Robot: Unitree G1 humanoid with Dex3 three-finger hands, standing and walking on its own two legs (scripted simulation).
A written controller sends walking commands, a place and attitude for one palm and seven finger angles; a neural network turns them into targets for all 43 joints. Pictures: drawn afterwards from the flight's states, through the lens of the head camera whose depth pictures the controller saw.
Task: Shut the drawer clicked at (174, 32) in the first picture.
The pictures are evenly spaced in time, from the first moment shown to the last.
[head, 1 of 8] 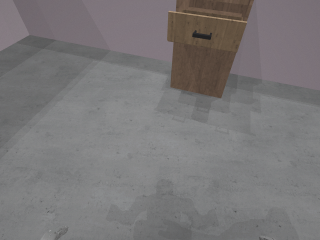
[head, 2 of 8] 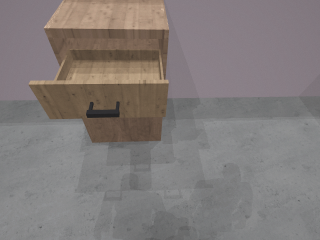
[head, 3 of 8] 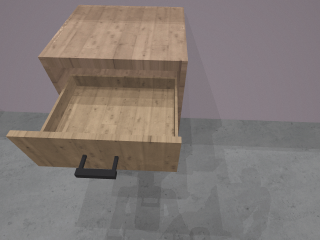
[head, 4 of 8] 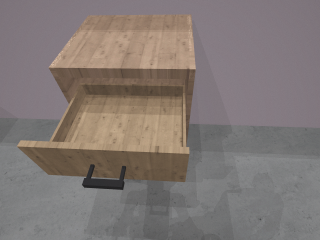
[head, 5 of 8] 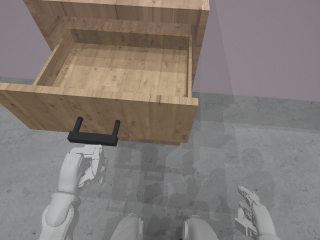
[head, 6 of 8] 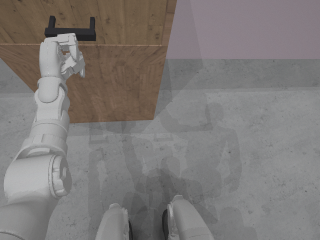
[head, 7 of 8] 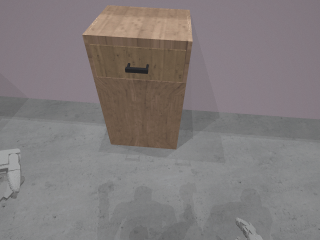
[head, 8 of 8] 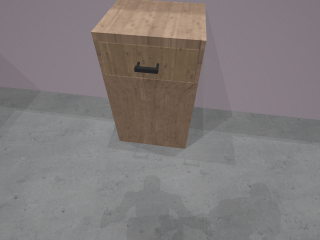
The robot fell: no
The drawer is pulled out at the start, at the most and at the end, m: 0.30 0.30 0.00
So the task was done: yes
